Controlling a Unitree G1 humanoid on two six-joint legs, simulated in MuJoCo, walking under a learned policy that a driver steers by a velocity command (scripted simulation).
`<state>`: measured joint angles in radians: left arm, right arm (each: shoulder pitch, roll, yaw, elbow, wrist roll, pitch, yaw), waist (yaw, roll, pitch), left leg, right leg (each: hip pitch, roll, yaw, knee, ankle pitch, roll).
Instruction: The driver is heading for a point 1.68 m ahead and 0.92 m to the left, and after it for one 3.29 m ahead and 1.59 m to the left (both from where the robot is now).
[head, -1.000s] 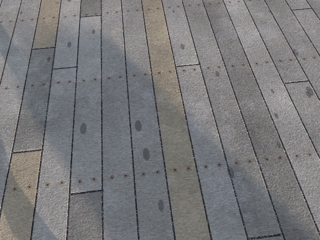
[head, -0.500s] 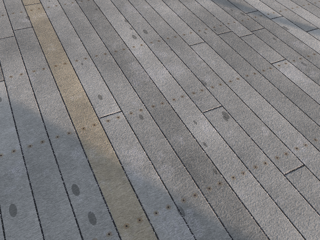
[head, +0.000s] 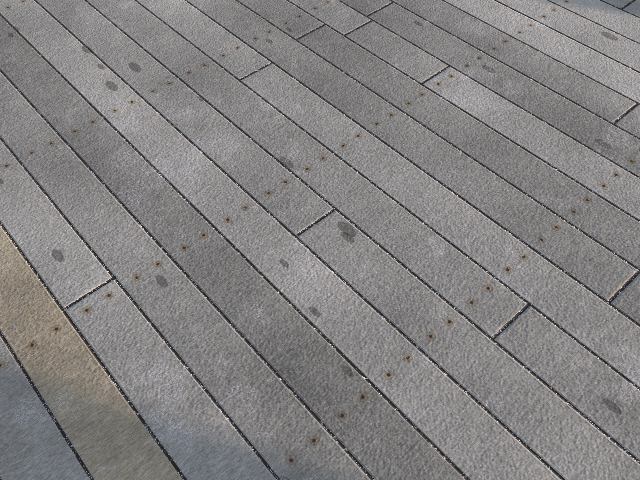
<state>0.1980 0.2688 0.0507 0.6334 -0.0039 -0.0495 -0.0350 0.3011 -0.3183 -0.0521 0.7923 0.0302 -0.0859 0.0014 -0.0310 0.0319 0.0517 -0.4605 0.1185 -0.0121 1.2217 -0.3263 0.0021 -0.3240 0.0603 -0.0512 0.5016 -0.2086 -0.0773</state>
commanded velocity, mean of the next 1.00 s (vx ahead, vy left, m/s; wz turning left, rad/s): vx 0.19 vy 0.00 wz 0.45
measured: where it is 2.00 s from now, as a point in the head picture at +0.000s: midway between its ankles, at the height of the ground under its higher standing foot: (194, 422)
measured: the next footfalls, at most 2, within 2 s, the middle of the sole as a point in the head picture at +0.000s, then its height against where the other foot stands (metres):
left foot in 0.36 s outside the picture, level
right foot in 0.82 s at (376, 476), level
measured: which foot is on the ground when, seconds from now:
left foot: up 0.00-0.34, down 0.36-0.82, up 0.84-1.00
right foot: down 0.00-0.34, up 0.36-0.80, down 0.82-1.00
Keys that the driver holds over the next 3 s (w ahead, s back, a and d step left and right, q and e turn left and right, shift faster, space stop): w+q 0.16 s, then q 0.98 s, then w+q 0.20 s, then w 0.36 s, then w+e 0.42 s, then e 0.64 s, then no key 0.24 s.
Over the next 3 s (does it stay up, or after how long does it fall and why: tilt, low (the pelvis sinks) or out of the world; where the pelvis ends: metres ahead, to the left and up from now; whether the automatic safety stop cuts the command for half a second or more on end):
stays up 0.76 0.43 0.00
